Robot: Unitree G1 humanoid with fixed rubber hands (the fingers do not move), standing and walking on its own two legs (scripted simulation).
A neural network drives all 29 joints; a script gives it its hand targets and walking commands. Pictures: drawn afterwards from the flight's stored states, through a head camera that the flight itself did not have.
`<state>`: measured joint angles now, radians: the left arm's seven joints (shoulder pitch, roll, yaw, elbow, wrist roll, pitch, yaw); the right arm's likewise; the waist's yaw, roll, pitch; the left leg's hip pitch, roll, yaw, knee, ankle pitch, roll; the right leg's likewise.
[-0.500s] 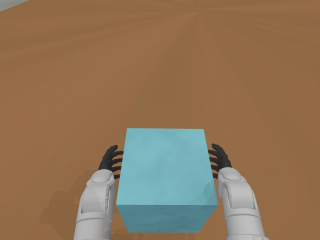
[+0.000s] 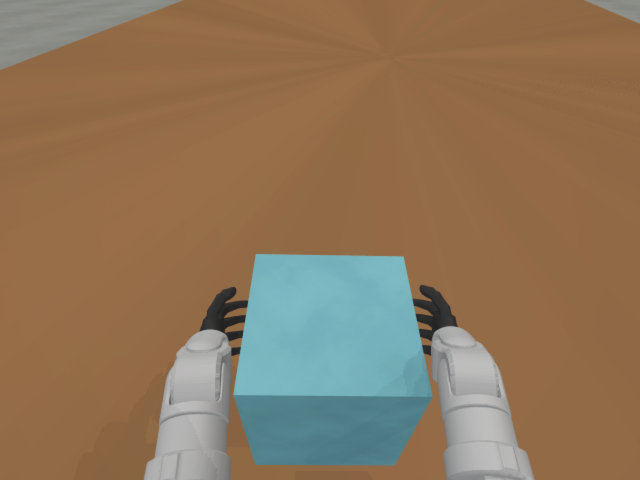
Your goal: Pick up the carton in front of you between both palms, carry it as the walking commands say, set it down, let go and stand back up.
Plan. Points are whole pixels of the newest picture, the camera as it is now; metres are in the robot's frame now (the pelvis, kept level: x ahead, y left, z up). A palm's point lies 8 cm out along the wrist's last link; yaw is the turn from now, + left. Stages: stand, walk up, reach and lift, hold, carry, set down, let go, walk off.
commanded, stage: hold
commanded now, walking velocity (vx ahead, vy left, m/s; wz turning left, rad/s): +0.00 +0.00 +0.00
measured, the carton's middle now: (327, 363) +0.30 +0.00 -0.03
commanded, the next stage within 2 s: set down in 0.14 s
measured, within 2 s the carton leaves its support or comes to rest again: neither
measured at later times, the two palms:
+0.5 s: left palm (231, 325) +0.35 +0.14 +0.01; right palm (433, 328) +0.34 -0.16 +0.01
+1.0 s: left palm (252, 360) +0.41 +0.14 -0.18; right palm (409, 366) +0.39 -0.16 -0.17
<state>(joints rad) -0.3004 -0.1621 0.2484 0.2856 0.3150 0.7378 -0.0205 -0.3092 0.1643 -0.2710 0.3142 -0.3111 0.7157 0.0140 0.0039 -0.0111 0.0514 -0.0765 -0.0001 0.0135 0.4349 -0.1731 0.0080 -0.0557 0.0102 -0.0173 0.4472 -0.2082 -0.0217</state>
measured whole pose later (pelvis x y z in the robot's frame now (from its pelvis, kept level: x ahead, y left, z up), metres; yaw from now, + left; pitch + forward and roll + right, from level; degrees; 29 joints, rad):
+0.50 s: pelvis +0.02 +0.01 -0.01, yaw +0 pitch -3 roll +0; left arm -0.49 -0.21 0.46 0.48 0.42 0.53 -0.05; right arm -0.48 0.21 -0.49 0.46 -0.42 0.53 0.05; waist -0.02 -0.01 0.10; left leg -0.26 -0.01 0.01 0.56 -0.24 0.02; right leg -0.23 0.01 -0.01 0.56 -0.27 -0.01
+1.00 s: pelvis -0.02 +0.01 -0.12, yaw +0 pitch +32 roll -1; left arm -0.75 -0.09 0.40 0.57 0.26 0.24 0.01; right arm -0.72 0.14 -0.50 0.51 -0.24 0.24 -0.02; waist -0.04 0.00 -0.07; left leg -1.35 -0.02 -0.01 1.15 -0.36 0.01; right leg -1.32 0.02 0.01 1.16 -0.40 0.00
